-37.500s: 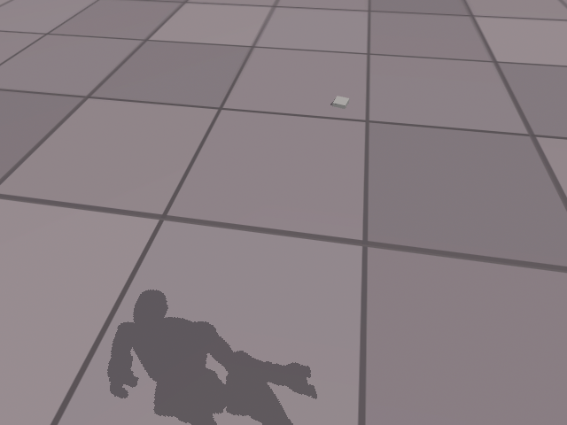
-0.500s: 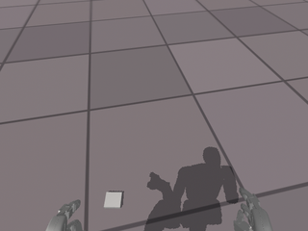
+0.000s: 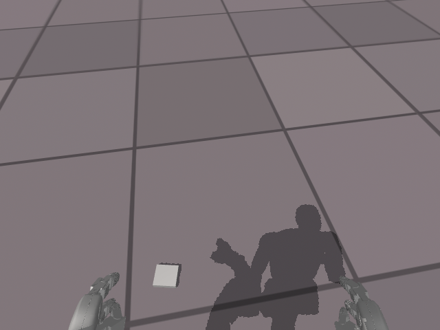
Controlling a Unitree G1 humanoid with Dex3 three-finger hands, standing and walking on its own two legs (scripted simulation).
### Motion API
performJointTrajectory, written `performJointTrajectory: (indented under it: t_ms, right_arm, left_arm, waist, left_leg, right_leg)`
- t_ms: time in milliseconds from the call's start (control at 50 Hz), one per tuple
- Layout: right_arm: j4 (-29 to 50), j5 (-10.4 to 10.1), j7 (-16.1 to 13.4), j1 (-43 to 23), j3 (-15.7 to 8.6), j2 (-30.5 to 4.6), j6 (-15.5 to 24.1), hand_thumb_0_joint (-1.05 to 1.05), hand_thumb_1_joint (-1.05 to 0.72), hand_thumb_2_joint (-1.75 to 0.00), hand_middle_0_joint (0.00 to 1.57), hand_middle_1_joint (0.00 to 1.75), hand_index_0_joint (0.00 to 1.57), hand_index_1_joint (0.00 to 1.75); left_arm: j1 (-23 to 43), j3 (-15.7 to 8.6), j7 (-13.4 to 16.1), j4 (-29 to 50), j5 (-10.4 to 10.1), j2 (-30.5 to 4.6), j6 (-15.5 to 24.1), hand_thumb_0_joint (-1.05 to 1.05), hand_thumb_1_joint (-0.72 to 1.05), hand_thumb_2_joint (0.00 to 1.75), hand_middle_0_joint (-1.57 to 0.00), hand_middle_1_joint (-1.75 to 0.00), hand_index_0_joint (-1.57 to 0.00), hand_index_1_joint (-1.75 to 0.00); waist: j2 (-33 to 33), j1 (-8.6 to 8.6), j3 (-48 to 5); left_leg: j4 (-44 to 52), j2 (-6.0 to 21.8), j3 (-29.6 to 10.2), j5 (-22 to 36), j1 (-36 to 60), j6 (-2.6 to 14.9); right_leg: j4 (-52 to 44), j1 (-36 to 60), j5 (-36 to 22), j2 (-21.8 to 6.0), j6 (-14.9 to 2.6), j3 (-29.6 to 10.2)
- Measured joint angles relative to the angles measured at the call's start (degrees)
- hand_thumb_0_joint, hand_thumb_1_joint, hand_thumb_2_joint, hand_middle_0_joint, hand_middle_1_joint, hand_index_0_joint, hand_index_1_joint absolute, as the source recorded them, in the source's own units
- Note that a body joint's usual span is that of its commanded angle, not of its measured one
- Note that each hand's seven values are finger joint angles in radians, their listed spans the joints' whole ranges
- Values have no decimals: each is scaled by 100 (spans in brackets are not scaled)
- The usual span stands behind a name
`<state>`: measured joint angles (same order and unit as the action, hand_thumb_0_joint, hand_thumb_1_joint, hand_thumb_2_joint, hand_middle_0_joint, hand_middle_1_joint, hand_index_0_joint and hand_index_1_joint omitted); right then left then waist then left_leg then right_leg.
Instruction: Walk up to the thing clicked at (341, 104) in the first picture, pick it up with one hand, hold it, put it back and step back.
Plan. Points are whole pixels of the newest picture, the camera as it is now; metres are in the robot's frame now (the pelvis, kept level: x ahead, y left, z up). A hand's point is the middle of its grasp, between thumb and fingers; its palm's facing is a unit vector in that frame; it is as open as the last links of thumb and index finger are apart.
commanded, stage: stand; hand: left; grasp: from above
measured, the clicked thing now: (166, 276) +0.45 +0.24 -0.71
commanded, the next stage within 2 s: none
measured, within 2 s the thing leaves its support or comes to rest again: neither
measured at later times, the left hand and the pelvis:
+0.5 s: hand out of the picture +0.04 +0.24 -0.11, palm faces +0.05 -0.94 -0.33, open 7.4 cm; pelvis +0.00 +0.01 +0.05, yaw +1 degrees
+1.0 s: hand out of the picture +0.05 +0.24 -0.10, palm faces +0.05 -0.94 -0.34, open 7.3 cm; pelvis -0.01 +0.00 +0.06, yaw +1 degrees
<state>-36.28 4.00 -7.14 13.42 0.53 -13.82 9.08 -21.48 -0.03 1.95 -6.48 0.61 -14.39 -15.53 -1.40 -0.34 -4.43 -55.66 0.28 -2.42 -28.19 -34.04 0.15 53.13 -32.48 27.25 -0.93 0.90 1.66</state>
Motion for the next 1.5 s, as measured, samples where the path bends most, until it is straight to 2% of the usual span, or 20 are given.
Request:
performJointTrajectory:
  t_ms: [20, 60, 140, 300, 500, 800, 1500]
  right_arm:
    - [-234, 71, 134, -122, 8, -62, -177, 1, -90, -90, 21, 30, 20, 30]
    - [-610, 59, 359, -289, -26, -150, -412, 1, -90, -90, 21, 30, 21, 30]
    - [-1038, -48, 573, -356, -202, -234, -603, 1, -90, -90, 21, 30, 21, 30]
    - [-1695, -85, 601, -257, -323, -282, -774, 1, -90, -90, 21, 30, 20, 30]
    - [-2370, -188, 575, -289, -273, -198, -906, 0, -90, -90, 21, 30, 20, 30]
    - [-2785, -236, 577, -474, -247, -276, -918, 0, -90, -90, 21, 30, 20, 30]
    - [-2928, -280, 624, -657, -129, -455, -862, 0, -90, -90, 21, 30, 20, 30]
  left_arm:
    - [264, 9, 7, -535, 85, -26, 274, 1, 91, 90, -21, -30, -20, -30]
    - [636, -14, 1, -1402, 184, -82, 639, 1, 91, 90, -21, -30, -20, -30]
    - [913, -156, 10, -2573, 197, -159, 989, 1, 91, 90, -21, -30, -20, -30]
    - [888, -298, 13, -4181, 189, -175, 1314, 1, 91, 90, -21, -30, -20, -30]
    - [899, -242, 10, -5323, 121, -113, 1421, 1, 91, 90, -21, -30, -20, -30]
    - [1232, -222, 2, -5855, 111, -198, 1502, 0, 91, 90, -21, -30, -20, -30]
    - [1497, -192, -105, -5997, 42, -306, 1548, 0, 91, 90, -21, -30, -20, -30]
  waist:
    - [52, 60, 122]
    - [129, 133, 314]
    - [190, 174, 499]
    - [104, 167, 631]
    - [61, 160, 754]
    - [44, 133, 756]
    - [43, 76, 756]
  left_leg:
    - [147, -30, 31, 76, 163, 5]
    - [435, -86, 81, 223, 461, 22]
    - [922, -140, 137, 450, 916, 52]
    - [1775, -142, 120, 818, 1667, 73]
    - [2763, -176, 79, 1300, 2404, 77]
    - [3373, -154, 47, 1649, 2792, 43]
    - [3643, -53, 40, 1739, 2845, -43]
  right_leg:
    - [-91, 134, -49, -32, -1, -29]
    - [-282, 383, -149, -90, 15, -75]
    - [-682, 790, -339, -148, 53, -125]
    - [-1599, 1575, -740, -152, 92, -95]
    - [-2599, 2336, -1212, -188, 117, -40]
    - [-3197, 2727, -1547, -168, 101, -2]
    - [-3450, 2761, -1636, -68, 18, 5]
